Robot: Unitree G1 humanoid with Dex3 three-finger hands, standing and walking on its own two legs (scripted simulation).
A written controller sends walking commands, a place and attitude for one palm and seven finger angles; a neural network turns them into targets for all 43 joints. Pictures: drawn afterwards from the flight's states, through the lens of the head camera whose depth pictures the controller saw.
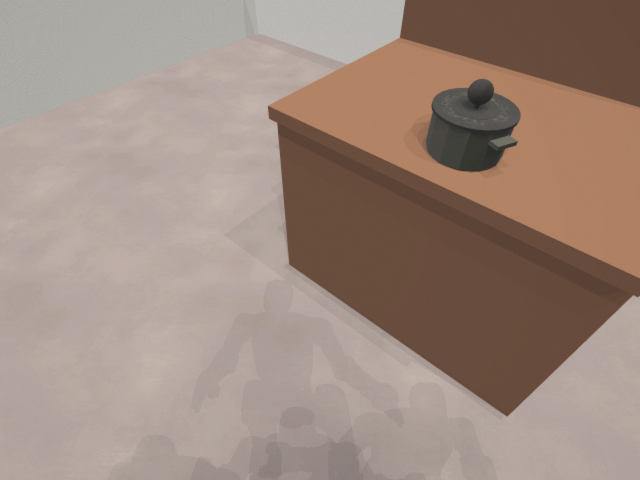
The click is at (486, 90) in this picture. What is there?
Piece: lid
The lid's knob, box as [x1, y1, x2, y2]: [467, 79, 493, 104]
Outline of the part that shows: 486,79 478,79 470,85 467,93 468,98 471,102 475,104 482,104 489,100 493,93 492,84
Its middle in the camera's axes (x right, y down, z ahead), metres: +0.34 -0.31 +0.83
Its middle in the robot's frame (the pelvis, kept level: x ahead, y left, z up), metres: +0.86 -0.29 +0.09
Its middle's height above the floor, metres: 0.87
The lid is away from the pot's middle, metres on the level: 0.00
